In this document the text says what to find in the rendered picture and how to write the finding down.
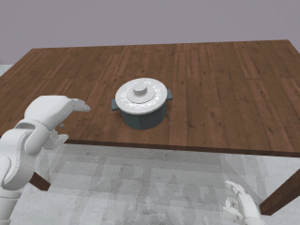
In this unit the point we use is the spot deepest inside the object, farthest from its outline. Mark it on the robot left hand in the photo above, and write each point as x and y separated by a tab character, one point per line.
50	111

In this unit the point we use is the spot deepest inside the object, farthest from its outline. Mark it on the lid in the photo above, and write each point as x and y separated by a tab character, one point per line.
131	103

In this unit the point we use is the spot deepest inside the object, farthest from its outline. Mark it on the knob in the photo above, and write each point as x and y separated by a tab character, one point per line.
139	88

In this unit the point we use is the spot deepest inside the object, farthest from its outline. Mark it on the pot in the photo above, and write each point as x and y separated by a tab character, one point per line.
144	121

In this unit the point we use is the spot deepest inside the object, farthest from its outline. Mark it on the table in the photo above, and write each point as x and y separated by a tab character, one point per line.
228	97

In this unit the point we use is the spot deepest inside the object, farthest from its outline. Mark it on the robot right hand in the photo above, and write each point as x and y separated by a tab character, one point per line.
238	210

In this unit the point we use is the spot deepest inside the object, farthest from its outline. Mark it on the robot left forearm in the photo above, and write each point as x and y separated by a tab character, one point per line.
19	148

